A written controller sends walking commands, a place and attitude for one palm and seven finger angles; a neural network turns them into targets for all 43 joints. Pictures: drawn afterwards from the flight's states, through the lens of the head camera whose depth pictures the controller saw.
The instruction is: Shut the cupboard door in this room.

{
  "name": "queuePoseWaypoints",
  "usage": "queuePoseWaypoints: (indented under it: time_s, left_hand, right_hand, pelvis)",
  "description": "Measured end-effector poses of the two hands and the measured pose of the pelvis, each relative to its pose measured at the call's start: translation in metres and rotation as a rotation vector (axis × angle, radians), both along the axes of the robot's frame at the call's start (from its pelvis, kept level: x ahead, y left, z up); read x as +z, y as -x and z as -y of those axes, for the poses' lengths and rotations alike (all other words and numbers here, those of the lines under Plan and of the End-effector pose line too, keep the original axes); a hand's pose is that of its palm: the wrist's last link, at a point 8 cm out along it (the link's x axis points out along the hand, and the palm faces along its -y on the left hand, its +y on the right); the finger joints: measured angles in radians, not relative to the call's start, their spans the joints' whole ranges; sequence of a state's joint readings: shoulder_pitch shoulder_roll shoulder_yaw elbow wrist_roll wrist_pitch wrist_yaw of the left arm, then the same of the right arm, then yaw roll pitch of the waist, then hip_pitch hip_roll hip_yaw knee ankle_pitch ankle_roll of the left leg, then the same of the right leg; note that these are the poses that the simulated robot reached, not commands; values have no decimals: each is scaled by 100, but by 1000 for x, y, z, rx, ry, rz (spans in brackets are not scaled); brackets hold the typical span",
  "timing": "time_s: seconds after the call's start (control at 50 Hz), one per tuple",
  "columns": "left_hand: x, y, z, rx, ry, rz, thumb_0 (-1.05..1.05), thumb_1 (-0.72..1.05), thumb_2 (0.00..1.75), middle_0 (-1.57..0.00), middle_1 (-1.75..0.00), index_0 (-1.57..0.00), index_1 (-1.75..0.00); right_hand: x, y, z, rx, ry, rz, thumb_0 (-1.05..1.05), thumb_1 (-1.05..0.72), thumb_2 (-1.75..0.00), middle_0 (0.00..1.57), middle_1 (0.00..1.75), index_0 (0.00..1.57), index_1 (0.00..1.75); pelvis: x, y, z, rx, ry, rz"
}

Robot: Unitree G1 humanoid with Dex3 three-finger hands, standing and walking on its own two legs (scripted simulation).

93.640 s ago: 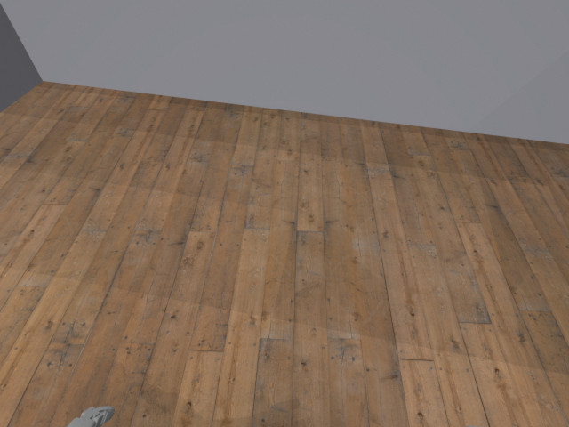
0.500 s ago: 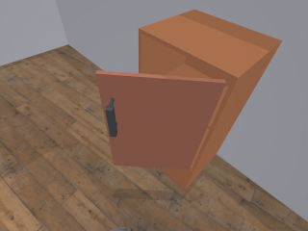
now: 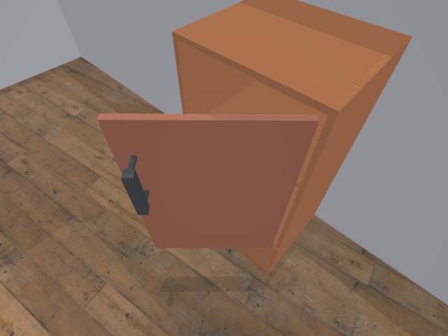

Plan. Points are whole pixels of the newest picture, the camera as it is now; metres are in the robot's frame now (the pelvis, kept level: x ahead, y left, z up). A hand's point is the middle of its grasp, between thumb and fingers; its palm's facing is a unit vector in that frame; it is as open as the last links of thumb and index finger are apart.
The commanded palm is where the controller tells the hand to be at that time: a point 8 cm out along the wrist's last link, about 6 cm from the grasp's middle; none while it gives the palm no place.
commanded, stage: come to a stop and stand still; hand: left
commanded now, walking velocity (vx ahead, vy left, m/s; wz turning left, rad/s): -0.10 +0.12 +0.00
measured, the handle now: (138, 185) +0.42 +0.21 -0.03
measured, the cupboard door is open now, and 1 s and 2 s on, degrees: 42 42 42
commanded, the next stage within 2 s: look again from close up in 1.30 s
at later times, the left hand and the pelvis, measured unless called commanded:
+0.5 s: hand out of the picture +0.02 +0.22 -0.15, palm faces -0.01 -0.95 -0.31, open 7.4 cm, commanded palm none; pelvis +0.00 +0.01 +0.00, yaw -2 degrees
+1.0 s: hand out of the picture +0.07 +0.16 -0.15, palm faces -0.02 -0.97 -0.26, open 7.3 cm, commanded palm none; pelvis +0.02 -0.02 +0.01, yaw -1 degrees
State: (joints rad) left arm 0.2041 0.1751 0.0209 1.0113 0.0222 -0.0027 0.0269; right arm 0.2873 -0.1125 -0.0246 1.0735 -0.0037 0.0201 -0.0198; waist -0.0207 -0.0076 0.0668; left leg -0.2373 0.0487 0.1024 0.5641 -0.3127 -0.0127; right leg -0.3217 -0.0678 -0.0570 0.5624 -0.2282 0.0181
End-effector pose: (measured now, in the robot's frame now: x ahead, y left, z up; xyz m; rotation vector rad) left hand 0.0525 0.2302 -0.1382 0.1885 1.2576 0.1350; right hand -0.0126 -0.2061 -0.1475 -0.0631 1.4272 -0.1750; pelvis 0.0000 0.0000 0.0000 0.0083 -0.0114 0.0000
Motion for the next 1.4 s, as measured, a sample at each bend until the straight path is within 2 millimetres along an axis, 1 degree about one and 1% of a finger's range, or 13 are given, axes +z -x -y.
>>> queuePoseWaypoints:
  time_s: [0.1, 0.18, 0.28, 0.36, 0.44, 0.52, 0.6, 0.78, 0.94, 1.02, 1.12, 1.32, 1.4]
  left_hand:
    - [-2, -11, -4, 12, 11, 39, 1, 93, 90, -20, -30, -20, -30]
    - [-3, -11, -9, 16, 23, 49, 0, 92, 90, -21, -30, -20, -30]
    - [0, 5, -18, -11, -12, 24, 0, 91, 90, -21, -30, -20, -30]
    - [11, 22, -28, -8, -55, -13, 1, 91, 90, -21, -30, -20, -30]
    - [21, 35, -32, 3, -89, -47, 1, 91, 90, -21, -30, -20, -30]
    - [26, 40, -30, 10, -102, -73, 1, 91, 90, -20, -30, -20, -30]
    - [28, 37, -21, 11, -96, -84, 1, 91, 90, -20, -30, -20, -30]
    - [22, 12, 9, -4, -51, -70, 1, 91, 90, -21, -30, -20, -30]
    - [20, -5, 20, -5, -48, -59, 1, 92, 90, -21, -30, -20, -30]
    - [20, -9, 23, 1, -46, -57, 1, 92, 90, -21, -30, -20, -30]
    - [18, -8, 26, 12, -43, -63, 1, 92, 90, -21, -30, -20, -30]
    - [15, 3, 30, 37, -31, -94, 1, 93, 90, -21, -30, -20, -30]
    - [13, 9, 31, 46, -24, -106, 1, 92, 90, -21, -30, -20, -30]
  right_hand:
    - [4, -11, 8, 11, 40, 32, 1, -91, -90, 20, 30, 20, 30]
    - [9, -19, 10, 32, 66, 73, 1, -91, -90, 19, 30, 20, 30]
    - [6, -40, 9, 51, 53, 181, 1, -91, -90, 19, 30, 20, 30]
    - [3, -56, 7, 59, 30, 251, 1, -92, -90, 19, 30, 20, 30]
    - [1, -65, 10, 70, 11, 269, 1, -93, -90, 20, 30, 20, 30]
    - [-1, -63, 15, 79, 1, 244, 1, -93, -90, 20, 30, 20, 30]
    - [-4, -52, 20, 85, -6, 188, 1, -92, -90, 19, 30, 20, 30]
    - [-6, -22, 26, 72, -24, 53, 1, -91, -90, 19, 30, 20, 30]
    - [-5, -9, 27, 52, -35, -9, 1, -91, -90, 19, 30, 20, 30]
    - [-4, -10, 28, 51, -39, -21, 1, -91, -90, 19, 30, 20, 30]
    - [-4, -16, 30, 52, -37, -20, 1, -91, -90, 19, 30, 20, 30]
    - [-1, -33, 32, 63, -25, 7, 1, -91, -90, 19, 30, 20, 30]
    - [0, -36, 34, 67, -16, 9, 1, -91, -90, 19, 30, 20, 30]
  pelvis:
    - [-1, 4, -6, 1, -6, 7]
    - [-1, 9, -11, -9, -10, 10]
    - [-5, 12, -17, -15, -1, 10]
    - [-3, 8, -19, -19, -7, 16]
    - [0, 3, -15, -27, -16, 15]
    - [3, -1, -10, -27, -20, 13]
    - [5, -6, -4, -24, -22, 10]
    - [8, -14, 10, -17, -21, 6]
    - [8, -20, 22, -14, -18, 3]
    - [9, -23, 25, -11, -16, 3]
    - [9, -26, 29, -8, -13, 2]
    - [10, -30, 31, -5, -9, 5]
    - [10, -30, 31, -3, -7, 7]
